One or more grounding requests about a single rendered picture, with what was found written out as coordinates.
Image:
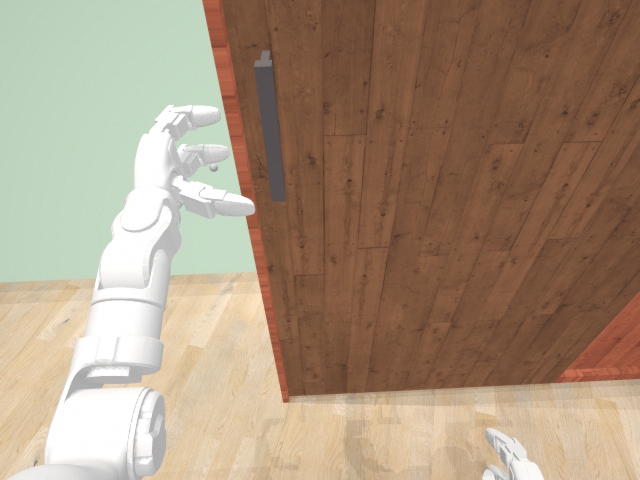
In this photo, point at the robot left forearm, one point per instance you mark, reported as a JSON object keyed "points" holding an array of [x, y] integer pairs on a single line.
{"points": [[122, 336]]}

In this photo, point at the right robot hand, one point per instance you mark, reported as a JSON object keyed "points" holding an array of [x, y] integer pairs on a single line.
{"points": [[514, 457]]}

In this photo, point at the left robot upper arm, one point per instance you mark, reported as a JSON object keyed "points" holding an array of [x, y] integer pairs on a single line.
{"points": [[105, 434]]}

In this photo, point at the left robot hand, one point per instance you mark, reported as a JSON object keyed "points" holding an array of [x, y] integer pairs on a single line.
{"points": [[158, 162]]}

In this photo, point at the handle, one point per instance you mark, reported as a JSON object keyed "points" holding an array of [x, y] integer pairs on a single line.
{"points": [[269, 119]]}

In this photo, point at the wardrobe door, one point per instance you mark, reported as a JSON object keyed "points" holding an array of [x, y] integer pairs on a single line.
{"points": [[462, 184], [618, 345]]}

